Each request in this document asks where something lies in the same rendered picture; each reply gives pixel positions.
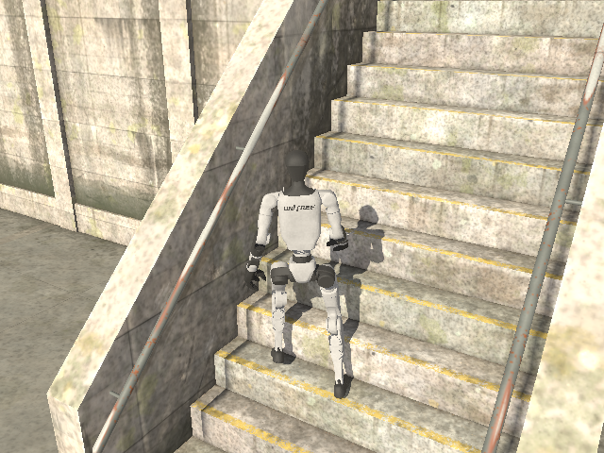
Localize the stairs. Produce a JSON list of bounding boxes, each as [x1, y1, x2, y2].
[[174, 0, 604, 453]]

